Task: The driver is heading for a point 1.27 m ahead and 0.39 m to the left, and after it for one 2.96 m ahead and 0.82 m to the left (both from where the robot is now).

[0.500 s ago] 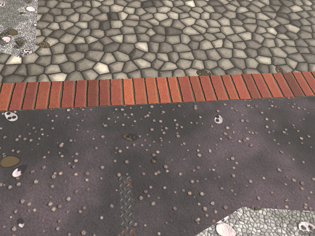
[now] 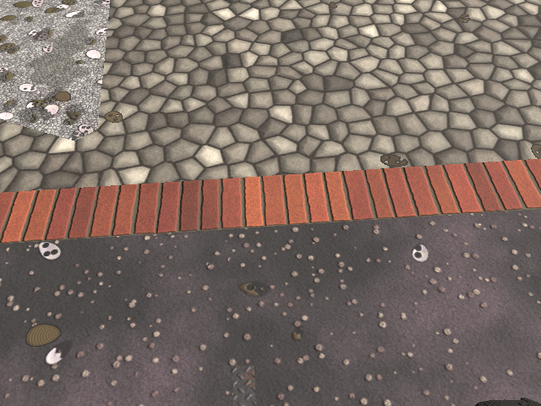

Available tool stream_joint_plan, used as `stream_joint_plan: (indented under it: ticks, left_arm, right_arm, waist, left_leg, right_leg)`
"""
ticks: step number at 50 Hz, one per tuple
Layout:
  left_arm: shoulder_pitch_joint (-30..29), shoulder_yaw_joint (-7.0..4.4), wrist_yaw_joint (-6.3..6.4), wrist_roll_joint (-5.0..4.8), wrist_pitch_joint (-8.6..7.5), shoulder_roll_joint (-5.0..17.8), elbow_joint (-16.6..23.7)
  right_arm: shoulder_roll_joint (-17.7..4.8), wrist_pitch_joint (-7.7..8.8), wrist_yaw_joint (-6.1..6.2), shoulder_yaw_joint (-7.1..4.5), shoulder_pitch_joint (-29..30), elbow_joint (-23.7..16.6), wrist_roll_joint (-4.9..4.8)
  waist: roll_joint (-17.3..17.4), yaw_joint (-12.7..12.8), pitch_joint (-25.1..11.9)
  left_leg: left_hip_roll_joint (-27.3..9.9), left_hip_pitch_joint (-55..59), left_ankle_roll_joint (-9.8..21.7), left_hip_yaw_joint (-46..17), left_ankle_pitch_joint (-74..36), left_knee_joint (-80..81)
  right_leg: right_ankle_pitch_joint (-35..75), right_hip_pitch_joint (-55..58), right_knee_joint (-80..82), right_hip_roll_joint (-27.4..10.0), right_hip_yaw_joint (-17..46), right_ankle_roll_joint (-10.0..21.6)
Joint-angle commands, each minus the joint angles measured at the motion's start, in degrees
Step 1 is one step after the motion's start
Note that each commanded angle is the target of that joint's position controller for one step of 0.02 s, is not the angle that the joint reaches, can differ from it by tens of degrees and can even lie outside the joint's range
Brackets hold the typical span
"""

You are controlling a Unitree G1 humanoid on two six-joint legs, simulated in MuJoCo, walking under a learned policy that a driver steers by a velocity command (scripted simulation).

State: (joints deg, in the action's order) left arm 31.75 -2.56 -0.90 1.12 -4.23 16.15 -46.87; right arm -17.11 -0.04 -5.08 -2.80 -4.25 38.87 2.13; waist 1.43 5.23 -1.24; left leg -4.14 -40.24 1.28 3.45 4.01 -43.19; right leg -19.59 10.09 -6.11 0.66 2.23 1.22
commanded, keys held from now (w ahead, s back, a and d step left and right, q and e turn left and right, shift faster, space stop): w+shift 0.60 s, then w+q+shift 0.40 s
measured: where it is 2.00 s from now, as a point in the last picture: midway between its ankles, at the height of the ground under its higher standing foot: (247, 130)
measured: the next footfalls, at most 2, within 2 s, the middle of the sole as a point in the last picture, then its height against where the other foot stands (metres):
left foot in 0.08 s outside the picture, level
right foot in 0.58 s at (335, 324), level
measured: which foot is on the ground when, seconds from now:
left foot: up 0.00-0.06, down 0.08-0.60, up 0.62-1.00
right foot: down 0.00-0.12, up 0.14-0.56, down 0.58-1.00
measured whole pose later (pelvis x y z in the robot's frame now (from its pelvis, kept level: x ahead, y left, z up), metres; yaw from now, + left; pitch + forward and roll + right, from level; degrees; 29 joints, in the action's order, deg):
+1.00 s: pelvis +0.90 +0.05 -0.02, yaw +14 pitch +0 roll -1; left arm 26.9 -1.1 1.3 0.6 -6.5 13.2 -55.3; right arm -15.9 1.7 -4.5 -0.5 -2.6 42.9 0.7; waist 1.4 1.9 4.0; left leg 0.3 -40.0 8.9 9.1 -5.9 -37.7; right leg -25.5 17.5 -11.6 3.1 -16.9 -0.5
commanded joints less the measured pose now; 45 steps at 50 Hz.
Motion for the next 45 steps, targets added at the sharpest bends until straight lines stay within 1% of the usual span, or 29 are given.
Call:
stream_joint_plan:
  ticks: [1,3,4,5,6,7,8,9,10,11,12,14,17,19,22,25,26,27,28,29,30,31,32,33,34,36,39,41,45]
  left_arm:
    - [-3.29,-1.98,0.58,0.05,-0.95,9.63,1.41]
    - [-2.84,-2.27,0.88,0.43,-0.75,11.89,-0.53]
    - [-4.05,-2.52,1.13,0.53,-0.33,12.95,-1.09]
    - [-5.73,-2.05,1.42,0.75,-0.36,11.68,-0.22]
    - [-2.65,0.26,0.39,-0.91,-1.02,2.24,3.24]
    - [-6.95,-0.19,0.21,-0.34,-1.83,4.92,3.32]
    - [-12.66,-0.97,0.06,-0.62,-1.73,6.83,4.78]
    - [-13.31,-0.43,-0.31,-0.38,-1.91,6.61,4.49]
    - [-13.6,-0.11,-0.76,0.44,-1.52,5.38,4.14]
    - [-11.77,0.33,-1.13,1.39,-0.62,4.29,3.78]
    - [-11.67,0.61,-1.64,1.75,0.29,3.38,3.28]
    - [-16.27,1.08,-2.25,1.7,1.4,2.43,4.73]
    - [-26.58,1.41,-2.4,1.22,1.35,3.24,8.16]
    - [-31.25,2.03,-2.98,0.86,0.84,2.33,9.56]
    - [-35.59,2.63,-3.53,0.32,0.44,1.42,10.38]
    - [-35.48,2.12,-2.48,0.66,0.41,3.13,10.25]
    - [-32.65,1.58,-1.89,0.72,0.58,4.41,9.64]
    - [-25.8,0.79,-1.25,0.71,0.68,6.36,7.96]
    - [-13.93,-0.33,-0.42,0.56,0.8,8.47,4.19]
    - [-1.99,-1.66,0.62,1.41,0.9,11.55,1.04]
    - [-0.5,-3.76,1.32,3.29,0.65,18.1,0.89]
    - [-1.91,-3.61,0.46,1.87,0.77,15.39,1.06]
    - [-8.38,-3.12,0.32,1.69,0.33,11.97,0.55]
    - [-11.7,-2.35,0.09,1.56,-0.33,8.03,0.58]
    - [-13.63,-1.85,0.24,1.9,-0.81,6.13,0.11]
    - [-13.57,-0.64,0.41,1.21,-1.85,2.72,-1.56]
    - [-11.99,-0.84,-0.14,0.08,-3.8,3.54,-3.47]
    - [-11.6,-0.68,-0.28,0.28,-4.28,3.51,-3.86]
    - [-6.63,0.01,0.77,-0.78,-4.67,4.15,-5.63]
  right_arm:
    - [-3.3,1.04,0.23,-0.24,9.7,-6.88,-0.06]
    - [-4.78,1.06,1.9,-1.03,1.38,-5.18,-0.08]
    - [-6.44,1.38,3.01,-1.92,-10.81,-1.67,-0.12]
    - [-10.22,1.91,4.1,-3.25,-23.63,1.94,0.67]
    - [-18.26,2.46,4.55,-5.0,-28.45,2.99,1.92]
    - [-15.15,2.97,3.98,-4.0,-26.04,2.73,0.69]
    - [-12.08,2.89,4.09,-3.41,-19.87,3.57,0.66]
    - [-9.26,3.24,3.99,-2.86,-17.21,3.48,0.37]
    - [-7.71,3.55,4.01,-2.34,-14.49,3.63,0.19]
    - [-6.15,3.9,4.02,-1.71,-13.38,3.97,-0.09]
    - [-4.61,4.4,3.97,-1.2,-13.31,4.61,-0.4]
    - [-4.59,5.59,3.88,-1.17,-15.4,6.33,-1.2]
    - [-4.56,6.54,3.45,-1.07,-18.9,7.84,-1.75]
    - [-4.45,7.19,3.42,-0.93,-20.07,8.42,-2.24]
    - [-6.4,7.95,3.93,-1.01,-23.25,10.28,-2.89]
    - [-8.7,7.27,4.54,-1.06,-24.38,12.23,-2.01]
    - [-10.09,6.64,5.1,-1.28,-24.53,12.81,-1.25]
    - [-11.49,5.66,5.73,-1.55,-24.26,13.35,-0.21]
    - [-12.27,4.5,6.33,-1.79,-22.81,13.38,0.65]
    - [-10.38,4.09,6.52,-1.4,-21.72,12.58,0.94]
    - [0.15,4.84,4.81,0.88,-28.98,9.65,-1.54]
    - [-2.8,5.9,4.61,0.58,-27.27,9.68,-2.66]
    - [-5.03,5.91,5.23,0.06,-18.66,7.78,-2.77]
    - [-4.72,6.05,5.11,0.36,-16.2,7.46,-2.59]
    - [-3.74,5.42,4.74,0.54,-15.34,7.67,-2.2]
    - [-1.42,2.92,3.49,0.97,-17.62,8.03,-0.82]
    - [-0.25,0.46,2.65,1.34,-10.97,5.25,-0.89]
    - [0.22,0.49,2.3,1.67,-6.03,3.48,-1.37]
    - [0.3,1.52,1.19,2.29,2.78,0.39,-1.62]
  waist:
    - [-7.99,-2.18,9.93]
    - [-9.76,-6.53,3.32]
    - [-9.01,-12.6,-3.02]
    - [-5.4,-18.44,-9.85]
    - [15.55,-15.24,-18.46]
    - [12.24,-15.05,-17.98]
    - [6.54,-11.62,-5.87]
    - [0.99,-9.5,-1.89]
    - [0.46,-6.93,0.38]
    - [2.71,-4.35,1.45]
    - [3.38,-3.35,2.6]
    - [3.02,-3.0,7.12]
    - [0.44,-4.77,11.59]
    - [-0.44,-5.5,11.62]
    - [-0.77,-6.57,11.63]
    - [1.23,-5.73,7.51]
    - [3.47,-4.05,4.2]
    - [5.47,-0.59,-0.19]
    - [6.08,4.7,-6.1]
    - [4.27,9.58,-12.07]
    - [-13.67,1.78,-20.13]
    - [-13.01,2.64,-24.39]
    - [-7.11,1.08,-10.83]
    - [-1.3,-0.54,-4.61]
    - [0.06,-2.66,-0.87]
    - [-3.37,-6.38,2.46]
    - [-3.82,-7.01,8.44]
    - [-3.59,-6.56,10.2]
    - [-2.02,-4.73,11.87]
  left_leg:
    - [1.96,3.91,3.48,2.9,3.58,6.09]
    - [7.32,17.72,6.0,5.35,10.33,6.41]
    - [9.67,32.47,7.22,5.84,11.33,7.9]
    - [3.4,51.74,8.23,-1.82,16.63,7.8]
    - [-14.11,64.98,12.19,-32.77,48.25,18.15]
    - [-16.43,60.19,11.1,-52.19,54.82,30.44]
    - [-15.36,52.17,9.91,-43.92,47.26,29.82]
    - [-13.86,44.35,10.19,-35.56,37.6,29.9]
    - [-10.9,37.76,9.34,-29.53,32.21,31.26]
    - [-9.05,32.22,9.14,-25.55,30.39,32.69]
    - [-7.77,28.83,9.33,-22.8,30.12,34.68]
    - [-6.95,25.93,10.33,-19.08,27.02,39.08]
    - [-4.59,26.96,10.87,-11.93,15.73,43.22]
    - [-2.34,26.48,9.7,-6.59,6.05,44.48]
    - [-4.35,31.52,9.07,-3.62,-8.67,48.44]
    - [-5.78,45.8,7.55,-0.97,-39.63,40.33]
    - [-6.64,49.73,6.83,-0.66,-52.85,33.81]
    - [-7.65,51.62,6.21,-0.51,-60.99,23.61]
    - [-7.65,49.58,5.79,0.25,-61.14,8.87]
    - [-5.68,38.2,5.77,0.37,-47.81,-10.04]
    - [3.74,13.04,3.82,-1.43,1.29,-35.24]
    - [8.72,3.2,5.01,-9.5,21.99,-42.99]
    - [3.98,-2.04,6.13,-9.72,15.18,-43.15]
    - [1.14,-0.22,6.26,-9.32,10.34,-38.66]
    - [-0.8,2.4,6.24,-9.39,9.3,-35.73]
    - [-2.91,7.23,4.9,-9.63,8.56,-32.52]
    - [-4.36,1.43,3.77,-7.52,3.3,-27.68]
    - [-2.86,0.2,4.0,-4.24,-3.91,-20.26]
    - [0.16,2.86,6.62,4.53,-13.57,-2.87]
  right_leg:
    - [26.07,-6.81,3.43,-14.23,3.62,8.34]
    - [60.16,-5.19,-10.52,-14.47,0.39,7.27]
    - [67.39,-9.42,-24.57,-13.23,-1.98,6.31]
    - [53.95,-23.73,-43.67,-10.45,-2.82,5.51]
    - [8.48,-43.38,-67.59,0.38,-1.97,3.6]
    - [-5.75,-48.98,-73.71,3.87,8.17,5.86]
    - [-0.43,-54.35,-75.78,0.19,6.56,6.42]
    - [4.51,-52.35,-72.14,-3.2,4.71,6.32]
    - [5.69,-49.56,-68.73,-5.22,3.57,5.8]
    - [5.8,-46.55,-66.69,-6.37,3.3,4.77]
    - [5.73,-45.39,-65.4,-7.33,2.97,3.88]
    - [8.83,-49.77,-62.66,-8.81,1.42,2.33]
    - [17.38,-55.8,-51.32,-9.5,-1.81,0.7]
    - [25.26,-50.37,-40.34,-8.19,-4.45,0.96]
    - [32.83,-42.48,-29.75,-5.91,-7.08,3.24]
    - [26.37,-39.5,-25.71,-0.88,-9.93,5.45]
    - [20.59,-36.48,-26.37,1.74,-10.63,6.13]
    - [14.87,-30.09,-26.77,3.61,-9.92,7.11]
    - [9.85,-18.88,-25.81,4.6,-9.32,8.16]
    - [3.33,-2.76,-27.44,-1.0,-3.65,9.49]
    - [-14.91,16.66,-24.29,-20.13,26.79,16.25]
    - [-23.4,17.74,-10.74,-23.44,48.67,17.05]
    - [-18.61,8.0,-9.69,-20.46,36.8,13.95]
    - [-10.78,-2.57,-8.62,-19.4,27.54,12.26]
    - [-5.96,-10.2,-6.76,-17.31,20.87,10.16]
    - [-2.22,-20.09,-3.01,-14.61,11.26,6.96]
    - [7.4,-23.36,1.16,-12.18,-0.28,4.3]
    - [16.71,-23.46,2.28,-8.56,-9.0,2.4]
    - [38.2,-17.17,2.77,-8.36,-16.71,0.39]
Keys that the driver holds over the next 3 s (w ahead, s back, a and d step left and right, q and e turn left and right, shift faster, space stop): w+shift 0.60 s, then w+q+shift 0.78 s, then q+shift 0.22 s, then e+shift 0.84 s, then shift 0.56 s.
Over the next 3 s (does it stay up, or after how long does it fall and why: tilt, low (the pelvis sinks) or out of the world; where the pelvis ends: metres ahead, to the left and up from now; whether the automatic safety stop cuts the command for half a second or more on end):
stays up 1.72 0.31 -0.15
